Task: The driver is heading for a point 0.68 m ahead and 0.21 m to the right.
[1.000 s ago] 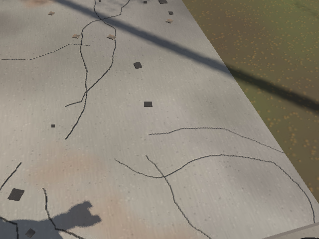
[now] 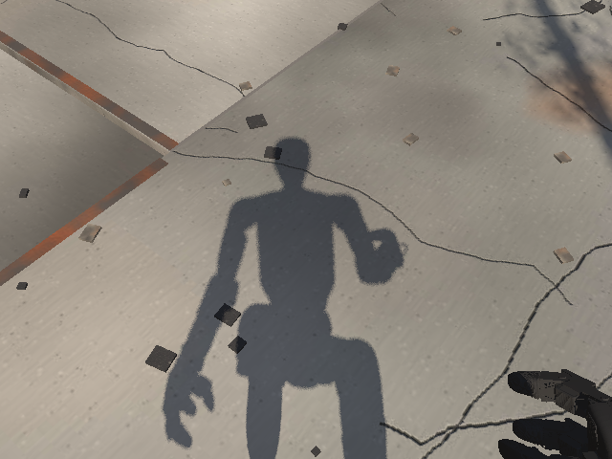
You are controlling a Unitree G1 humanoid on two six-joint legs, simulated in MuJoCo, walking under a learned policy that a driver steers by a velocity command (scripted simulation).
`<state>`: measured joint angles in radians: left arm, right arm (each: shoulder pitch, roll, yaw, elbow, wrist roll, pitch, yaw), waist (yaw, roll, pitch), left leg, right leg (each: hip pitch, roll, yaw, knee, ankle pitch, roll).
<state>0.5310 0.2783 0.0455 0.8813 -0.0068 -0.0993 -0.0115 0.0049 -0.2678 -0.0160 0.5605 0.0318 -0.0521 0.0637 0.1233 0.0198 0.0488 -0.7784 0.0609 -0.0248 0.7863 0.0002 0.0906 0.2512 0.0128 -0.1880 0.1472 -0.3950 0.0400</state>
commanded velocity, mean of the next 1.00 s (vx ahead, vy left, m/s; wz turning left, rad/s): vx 0.79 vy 0.00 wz -0.24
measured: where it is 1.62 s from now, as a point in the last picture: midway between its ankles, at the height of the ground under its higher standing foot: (383, 248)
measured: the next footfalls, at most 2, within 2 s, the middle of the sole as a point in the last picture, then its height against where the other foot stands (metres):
left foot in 0.08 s outside the picture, level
right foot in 0.56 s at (376, 329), level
